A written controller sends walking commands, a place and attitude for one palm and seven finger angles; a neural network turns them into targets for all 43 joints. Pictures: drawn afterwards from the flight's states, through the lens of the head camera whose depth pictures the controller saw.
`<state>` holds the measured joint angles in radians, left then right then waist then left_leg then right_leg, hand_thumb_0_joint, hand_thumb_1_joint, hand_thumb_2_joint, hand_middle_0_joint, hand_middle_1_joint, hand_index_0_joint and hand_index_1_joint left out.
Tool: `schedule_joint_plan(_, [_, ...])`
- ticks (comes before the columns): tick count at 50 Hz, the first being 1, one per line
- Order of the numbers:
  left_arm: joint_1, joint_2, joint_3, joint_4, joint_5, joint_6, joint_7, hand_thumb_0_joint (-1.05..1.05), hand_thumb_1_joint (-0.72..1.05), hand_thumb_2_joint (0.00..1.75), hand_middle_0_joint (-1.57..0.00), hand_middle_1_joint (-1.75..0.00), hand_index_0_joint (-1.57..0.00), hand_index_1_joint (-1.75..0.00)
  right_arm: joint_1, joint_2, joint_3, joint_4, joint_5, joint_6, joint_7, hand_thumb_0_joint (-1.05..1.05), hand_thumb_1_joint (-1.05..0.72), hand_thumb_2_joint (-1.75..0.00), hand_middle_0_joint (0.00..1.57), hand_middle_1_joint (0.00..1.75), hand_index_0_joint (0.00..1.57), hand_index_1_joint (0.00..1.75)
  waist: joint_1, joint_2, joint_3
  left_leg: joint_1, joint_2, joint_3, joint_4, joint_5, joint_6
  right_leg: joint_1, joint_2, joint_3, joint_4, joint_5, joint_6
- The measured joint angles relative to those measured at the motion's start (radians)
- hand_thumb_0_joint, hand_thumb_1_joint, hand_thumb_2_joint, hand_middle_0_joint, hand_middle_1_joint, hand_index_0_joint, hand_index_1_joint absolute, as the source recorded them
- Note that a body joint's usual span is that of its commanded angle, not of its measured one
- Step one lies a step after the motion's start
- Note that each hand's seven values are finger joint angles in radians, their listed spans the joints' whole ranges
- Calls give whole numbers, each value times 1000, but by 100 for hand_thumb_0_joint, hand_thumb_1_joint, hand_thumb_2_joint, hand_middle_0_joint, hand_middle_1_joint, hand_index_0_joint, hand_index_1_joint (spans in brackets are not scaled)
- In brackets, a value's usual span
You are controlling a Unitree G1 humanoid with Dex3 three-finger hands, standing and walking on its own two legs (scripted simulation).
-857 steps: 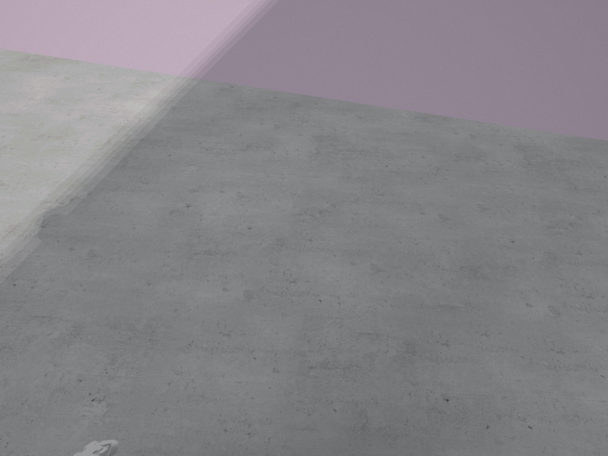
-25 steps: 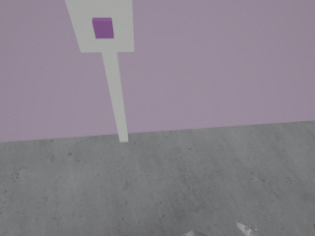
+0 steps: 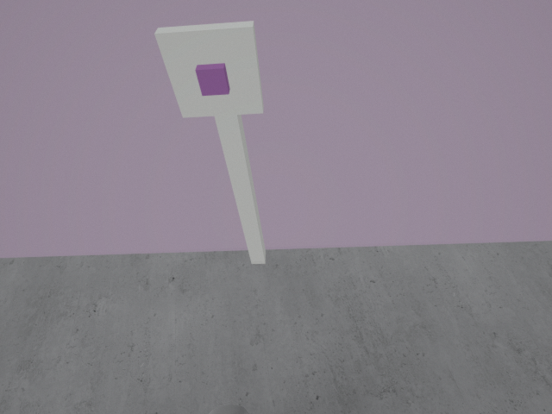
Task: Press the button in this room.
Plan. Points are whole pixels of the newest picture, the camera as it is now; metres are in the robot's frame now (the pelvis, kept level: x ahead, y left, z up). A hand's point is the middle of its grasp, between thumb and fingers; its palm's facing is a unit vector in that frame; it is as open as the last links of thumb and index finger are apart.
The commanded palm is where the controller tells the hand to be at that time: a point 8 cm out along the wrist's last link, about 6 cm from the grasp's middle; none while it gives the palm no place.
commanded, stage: take the last steps up to it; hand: left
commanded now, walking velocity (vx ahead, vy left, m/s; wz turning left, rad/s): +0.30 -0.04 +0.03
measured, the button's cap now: (213, 79) +0.76 +0.18 +0.10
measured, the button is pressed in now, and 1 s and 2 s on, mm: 0 0 0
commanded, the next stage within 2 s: come to a stop and stand still in 0.82 s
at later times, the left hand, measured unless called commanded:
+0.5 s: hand out of the picture +0.08 +0.21 -0.17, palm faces +0.04 -0.99 -0.16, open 7.4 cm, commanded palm none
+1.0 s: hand (219, 347) +0.27 +0.14 -0.18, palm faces +0.05 -0.98 -0.18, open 7.3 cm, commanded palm none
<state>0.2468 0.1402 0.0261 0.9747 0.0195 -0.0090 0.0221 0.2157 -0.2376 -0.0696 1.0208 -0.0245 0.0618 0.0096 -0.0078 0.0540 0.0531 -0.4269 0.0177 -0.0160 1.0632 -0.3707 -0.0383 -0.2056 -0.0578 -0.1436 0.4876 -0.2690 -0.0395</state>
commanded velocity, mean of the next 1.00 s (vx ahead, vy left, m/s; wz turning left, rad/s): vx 0.19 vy -0.04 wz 0.00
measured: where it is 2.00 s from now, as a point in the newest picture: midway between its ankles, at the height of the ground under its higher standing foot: outside the picture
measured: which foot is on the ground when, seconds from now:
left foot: up 0.00-0.24, down 0.26-0.68, up 0.70-1.00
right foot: down 0.00-0.26, up 0.28-0.64, down 0.66-1.00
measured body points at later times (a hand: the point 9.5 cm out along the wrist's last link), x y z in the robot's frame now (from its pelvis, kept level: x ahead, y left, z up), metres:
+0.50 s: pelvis +0.08 +0.03 +0.00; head +0.09 +0.03 +0.45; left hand +0.08 +0.26 -0.16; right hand +0.05 -0.19 -0.15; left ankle +0.01 +0.15 -0.74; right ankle +0.13 -0.11 -0.68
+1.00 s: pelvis +0.25 -0.03 +0.00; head +0.27 -0.03 +0.45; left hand +0.26 +0.20 -0.16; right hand +0.32 -0.27 -0.15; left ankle +0.29 +0.09 -0.72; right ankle +0.24 -0.13 -0.74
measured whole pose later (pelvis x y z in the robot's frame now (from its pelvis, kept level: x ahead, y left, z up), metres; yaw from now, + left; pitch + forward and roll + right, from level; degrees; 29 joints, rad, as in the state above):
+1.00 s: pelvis +0.25 -0.03 +0.00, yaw +0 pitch +0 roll -1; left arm 0.24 0.15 0.03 1.11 0.02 -0.05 0.01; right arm 0.17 -0.18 -0.04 1.05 -0.02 -0.02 -0.01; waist 0.01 0.02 0.05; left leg -0.42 0.10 0.09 0.74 -0.29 -0.04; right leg -0.18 -0.01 -0.19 0.42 -0.24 -0.04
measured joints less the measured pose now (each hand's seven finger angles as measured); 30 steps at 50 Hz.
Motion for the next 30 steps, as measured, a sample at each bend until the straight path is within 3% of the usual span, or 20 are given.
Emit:
schedule_joint_plan(5, [50, 10, 2, 46, 7, -25, -10, 1, 92, 89, -20, -30, -20, -30, 25, 15, 5, 34, -5, -12, 5, 1, -91, -90, 20, 30, 20, 30, 20, -25, -25, 70, 48, 45, -168, -11, 0, 34, 2, -23, -64, 21, 0])
schedule_joint_plan(9, [98, 18, 7, 100, 9, -28, -16, 1, 91, 90, -20, -30, -20, -30, 17, 34, 15, 47, -1, -30, 4, 1, -91, -90, 20, 30, 20, 30, 45, -48, -35, 129, 55, 82, -342, -38, 14, 50, 1, -28, -79, 19, 11])
schedule_joint_plan(12, [138, 23, 12, 146, 2, -15, -19, 1, 91, 90, -20, -30, -20, -30, 10, 49, 26, 41, 2, -59, -2, 1, -91, -90, 20, 30, 20, 30, 49, -57, -43, 207, 54, 121, -527, 26, 22, 49, 1, -31, -38, -13, 29])
schedule_joint_plan(16, [170, 28, 14, 193, 2, 27, -28, 1, 91, 90, -20, -30, -20, -30, 17, 81, 28, 32, -4, -97, -19, 0, -92, -90, 20, 30, 20, 30, 33, -81, -49, 252, 45, 151, -550, 60, 38, -56, -7, 21, 246, -170, 34])
schedule_joint_plan(18, [159, 28, 18, 199, 6, 37, -36, 1, 91, 90, -20, -30, -19, -30, 43, 83, 28, 31, -4, -106, -27, 0, -93, -90, 20, 30, 20, 30, 17, -80, -51, 289, 42, 157, -589, 56, 41, -137, -10, 40, 408, -152, 35])
schedule_joint_plan(21, [119, 33, 24, 177, 7, 27, -46, 1, 91, 90, -20, -30, -19, -30, 91, 88, 33, 54, -3, -113, -31, 0, -93, -90, 20, 30, 20, 30, 8, -79, -43, 348, 34, 160, -665, 77, 37, -237, -32, 58, 515, -69, 50])
schedule_joint_plan(25, [49, 41, 31, 129, 3, 21, -48, 1, 91, 90, -20, -30, -19, -30, 153, 102, 36, 95, -1, -113, -32, 0, -92, -90, 20, 30, 20, 30, 3, -76, -31, 409, 31, 166, -725, 76, 25, -317, -63, 69, 485, 3, 68])
schedule_joint_plan(30, [-44, 45, 37, 79, -2, 13, -51, 1, 91, 90, -20, -30, -19, -30, 199, 110, 28, 129, -7, -102, -28, 0, -91, -90, 20, 30, 20, 30, -24, -58, -5, 458, 54, 177, -712, 18, -12, -305, -70, 46, 276, 29, 68])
